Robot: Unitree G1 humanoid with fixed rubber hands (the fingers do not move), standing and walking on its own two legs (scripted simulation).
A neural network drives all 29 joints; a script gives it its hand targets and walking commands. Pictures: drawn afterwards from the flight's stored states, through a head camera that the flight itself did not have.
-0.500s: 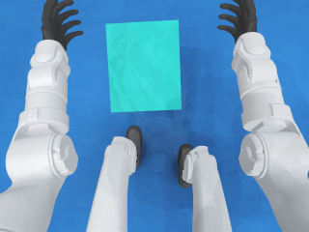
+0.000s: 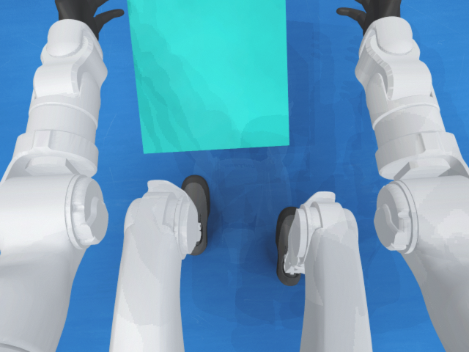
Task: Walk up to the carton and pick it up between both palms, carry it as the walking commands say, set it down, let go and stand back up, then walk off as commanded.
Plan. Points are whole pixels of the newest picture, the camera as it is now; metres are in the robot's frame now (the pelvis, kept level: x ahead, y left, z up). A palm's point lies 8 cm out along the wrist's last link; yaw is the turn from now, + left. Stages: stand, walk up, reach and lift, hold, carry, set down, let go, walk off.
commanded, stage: reach and lift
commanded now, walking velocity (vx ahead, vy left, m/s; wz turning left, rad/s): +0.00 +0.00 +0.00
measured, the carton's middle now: (216, 73) +0.51 +0.09 -0.32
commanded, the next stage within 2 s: none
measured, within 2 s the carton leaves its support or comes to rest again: neither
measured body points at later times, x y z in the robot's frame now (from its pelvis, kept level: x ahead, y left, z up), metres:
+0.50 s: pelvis -0.02 +0.00 -0.09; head +0.36 +0.02 +0.14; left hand +0.52 +0.26 -0.27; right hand +0.56 -0.13 -0.27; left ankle +0.14 +0.13 -0.42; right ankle +0.08 -0.12 -0.42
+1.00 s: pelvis -0.02 +0.00 -0.09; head +0.35 +0.02 +0.15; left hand +0.52 +0.25 -0.26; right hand +0.56 -0.11 -0.26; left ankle +0.14 +0.13 -0.42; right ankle +0.08 -0.12 -0.42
